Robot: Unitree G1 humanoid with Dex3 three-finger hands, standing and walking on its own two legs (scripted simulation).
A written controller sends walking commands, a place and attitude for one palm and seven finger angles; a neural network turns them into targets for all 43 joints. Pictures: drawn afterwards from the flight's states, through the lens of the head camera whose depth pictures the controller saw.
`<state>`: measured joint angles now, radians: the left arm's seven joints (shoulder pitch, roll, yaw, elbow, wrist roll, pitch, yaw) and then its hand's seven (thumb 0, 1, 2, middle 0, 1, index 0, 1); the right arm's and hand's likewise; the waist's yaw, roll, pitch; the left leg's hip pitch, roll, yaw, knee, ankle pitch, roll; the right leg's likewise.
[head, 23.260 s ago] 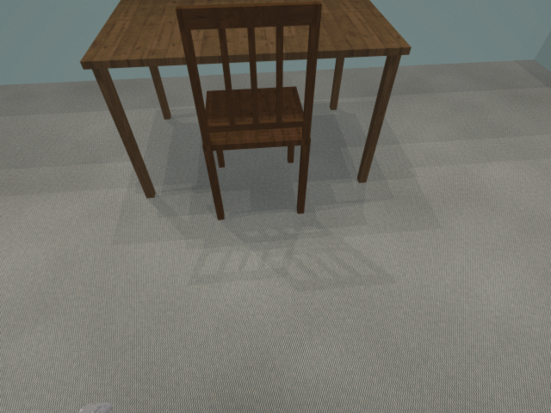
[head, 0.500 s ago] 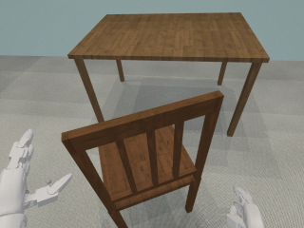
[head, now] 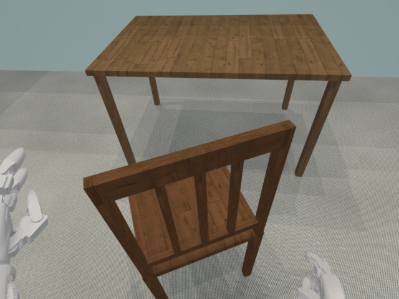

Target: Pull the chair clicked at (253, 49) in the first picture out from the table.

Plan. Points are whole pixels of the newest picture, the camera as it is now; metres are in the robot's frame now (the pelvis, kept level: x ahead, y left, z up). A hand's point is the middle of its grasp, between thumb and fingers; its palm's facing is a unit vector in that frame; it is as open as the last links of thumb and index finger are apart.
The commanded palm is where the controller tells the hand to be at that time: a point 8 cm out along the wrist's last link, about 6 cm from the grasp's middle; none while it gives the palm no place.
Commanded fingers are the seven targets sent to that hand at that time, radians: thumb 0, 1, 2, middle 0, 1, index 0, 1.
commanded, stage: draw the hand back to the body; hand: left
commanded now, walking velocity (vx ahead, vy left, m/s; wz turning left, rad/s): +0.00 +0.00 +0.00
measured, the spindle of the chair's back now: (202, 211) +0.35 +0.04 -0.07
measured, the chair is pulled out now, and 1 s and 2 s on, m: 0.55 0.55 0.55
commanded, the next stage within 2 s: step back with the hand held close in 0.08 s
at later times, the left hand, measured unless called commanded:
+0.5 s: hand (46, 223) +0.18 +0.26 +0.15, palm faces +0.35 -0.77 -0.53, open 7.4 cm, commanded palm +0.12 +0.30 +0.18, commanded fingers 0.00 0.90 0.90 -0.20 -0.30 -0.20 -0.30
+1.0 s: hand (12, 260) +0.12 +0.26 +0.16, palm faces +0.46 -0.74 -0.48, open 7.4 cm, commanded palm +0.06 +0.30 +0.18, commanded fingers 0.00 0.90 0.90 -0.20 -0.30 -0.20 -0.30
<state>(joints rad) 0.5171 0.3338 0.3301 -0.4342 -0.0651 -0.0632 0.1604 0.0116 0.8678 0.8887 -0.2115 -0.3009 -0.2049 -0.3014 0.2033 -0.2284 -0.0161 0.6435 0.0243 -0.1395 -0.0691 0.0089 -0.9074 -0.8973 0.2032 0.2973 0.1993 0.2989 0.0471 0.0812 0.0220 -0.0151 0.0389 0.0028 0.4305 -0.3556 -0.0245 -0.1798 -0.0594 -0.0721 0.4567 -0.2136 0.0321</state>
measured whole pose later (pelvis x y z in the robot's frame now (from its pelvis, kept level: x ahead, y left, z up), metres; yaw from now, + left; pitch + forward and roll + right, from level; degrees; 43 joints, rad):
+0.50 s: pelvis -0.03 +0.01 +0.00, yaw -1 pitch +0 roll +0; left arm 0.58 0.38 0.38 -0.48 -0.04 -0.13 0.15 0.01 0.89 0.90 -0.21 -0.31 -0.21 -0.31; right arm 0.14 -0.23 -0.03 0.58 0.02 -0.04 -0.07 0.01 -0.91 -0.90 0.20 0.30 0.20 0.30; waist 0.00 0.05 0.07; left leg -0.13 0.02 0.03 0.46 -0.32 -0.01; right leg -0.29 -0.07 -0.04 0.44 -0.15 0.04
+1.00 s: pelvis -0.08 +0.00 -0.01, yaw +0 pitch +0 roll +0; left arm 0.55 0.40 0.42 -0.53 -0.02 -0.14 0.20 0.01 0.88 0.90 -0.22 -0.31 -0.21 -0.31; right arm 0.22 -0.22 -0.01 0.59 0.01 -0.07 -0.09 0.01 -0.91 -0.90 0.20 0.30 0.20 0.30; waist 0.01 0.00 0.03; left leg -0.29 0.03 0.00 0.59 -0.31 -0.02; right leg -0.40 -0.06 -0.05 0.48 -0.09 0.03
